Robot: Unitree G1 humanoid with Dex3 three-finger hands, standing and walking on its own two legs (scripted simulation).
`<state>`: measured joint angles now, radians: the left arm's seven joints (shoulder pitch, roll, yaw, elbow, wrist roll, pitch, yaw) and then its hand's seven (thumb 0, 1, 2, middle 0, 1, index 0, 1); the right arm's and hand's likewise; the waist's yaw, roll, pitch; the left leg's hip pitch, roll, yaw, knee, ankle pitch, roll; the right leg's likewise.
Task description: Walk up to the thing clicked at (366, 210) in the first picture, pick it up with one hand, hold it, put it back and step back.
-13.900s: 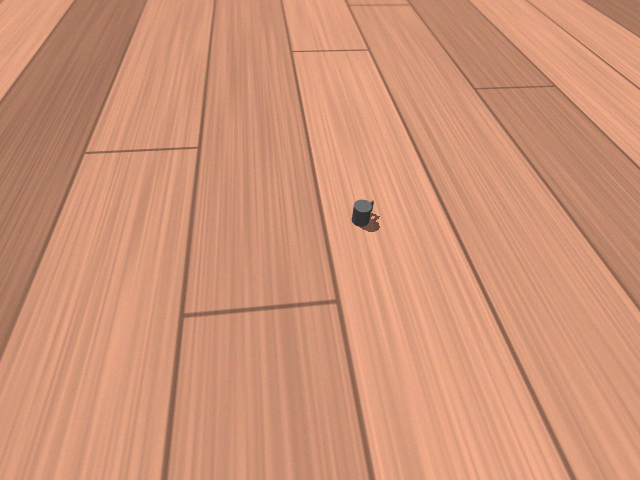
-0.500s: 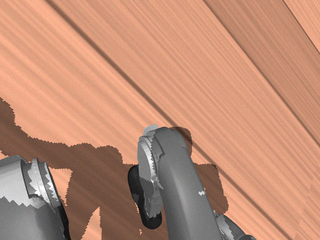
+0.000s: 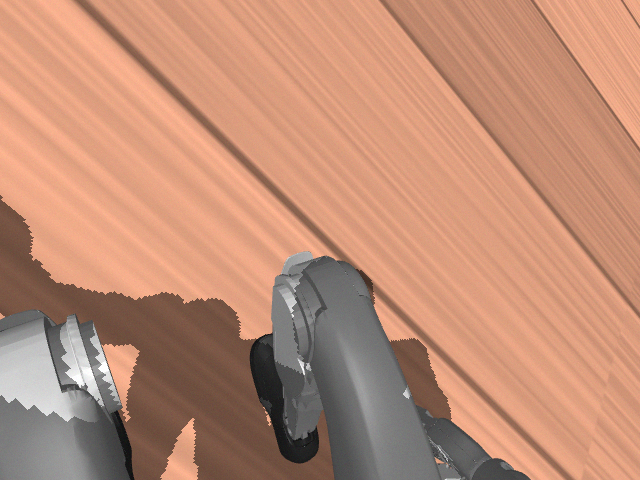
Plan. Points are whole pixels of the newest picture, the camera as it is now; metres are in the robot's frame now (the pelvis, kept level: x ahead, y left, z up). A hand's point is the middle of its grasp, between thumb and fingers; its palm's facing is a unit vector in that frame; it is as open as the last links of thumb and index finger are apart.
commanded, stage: close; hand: left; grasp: from above
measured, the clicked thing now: out of the picture +0.43 +0.34 -0.25
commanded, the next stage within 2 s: settle in 0.88 s
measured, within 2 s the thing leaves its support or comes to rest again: leaves its support in 1.40 s
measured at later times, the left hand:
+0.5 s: hand out of the picture +0.40 +0.35 -0.22, palm faces -0.42 -0.16 -0.89, open 11.4 cm
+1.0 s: hand out of the picture +0.40 +0.35 -0.22, palm faces -0.42 -0.15 -0.90, open 11.2 cm
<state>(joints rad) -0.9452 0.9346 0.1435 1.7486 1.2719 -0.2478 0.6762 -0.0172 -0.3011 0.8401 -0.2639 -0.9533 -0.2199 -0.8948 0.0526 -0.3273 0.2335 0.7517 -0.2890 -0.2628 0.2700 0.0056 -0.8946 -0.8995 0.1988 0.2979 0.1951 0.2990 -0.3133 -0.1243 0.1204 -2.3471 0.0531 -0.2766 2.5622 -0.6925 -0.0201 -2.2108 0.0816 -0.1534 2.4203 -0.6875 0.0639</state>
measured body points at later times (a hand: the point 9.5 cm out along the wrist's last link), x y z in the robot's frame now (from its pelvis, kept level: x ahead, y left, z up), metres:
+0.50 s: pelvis +0.00 +0.00 +0.00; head +0.24 +0.12 +0.36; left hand +0.41 +0.35 -0.17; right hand +0.07 -0.25 -0.08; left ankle +0.07 +0.14 -0.26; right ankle +0.11 -0.12 -0.26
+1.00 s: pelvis +0.00 +0.00 +0.00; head +0.24 +0.12 +0.36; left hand +0.41 +0.35 -0.17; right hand +0.08 -0.25 -0.07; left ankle +0.07 +0.14 -0.26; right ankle +0.11 -0.12 -0.26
